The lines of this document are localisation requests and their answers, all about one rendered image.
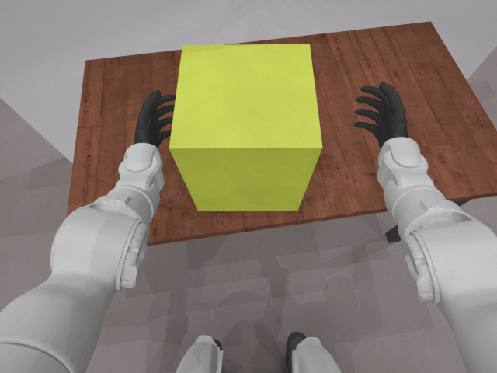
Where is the robot right foot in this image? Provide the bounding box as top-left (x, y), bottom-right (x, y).
top-left (287, 332), bottom-right (306, 373)

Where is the left robot hand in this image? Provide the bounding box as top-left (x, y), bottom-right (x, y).
top-left (134, 90), bottom-right (176, 148)

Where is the table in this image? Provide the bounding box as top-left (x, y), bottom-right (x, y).
top-left (67, 22), bottom-right (497, 246)

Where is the right robot hand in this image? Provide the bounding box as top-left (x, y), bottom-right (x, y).
top-left (354, 82), bottom-right (408, 149)

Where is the left robot forearm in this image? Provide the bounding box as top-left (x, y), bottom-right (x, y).
top-left (50, 143), bottom-right (165, 272)

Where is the robot right upper arm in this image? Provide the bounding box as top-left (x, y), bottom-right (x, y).
top-left (402, 220), bottom-right (497, 373)

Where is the carton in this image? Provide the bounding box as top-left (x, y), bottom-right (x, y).
top-left (169, 44), bottom-right (322, 211)

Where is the robot left upper arm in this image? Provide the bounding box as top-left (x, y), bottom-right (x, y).
top-left (0, 207), bottom-right (149, 373)

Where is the right robot shin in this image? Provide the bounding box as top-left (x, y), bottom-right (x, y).
top-left (297, 337), bottom-right (322, 348)

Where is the right robot forearm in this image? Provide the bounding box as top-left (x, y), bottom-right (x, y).
top-left (377, 137), bottom-right (497, 242)

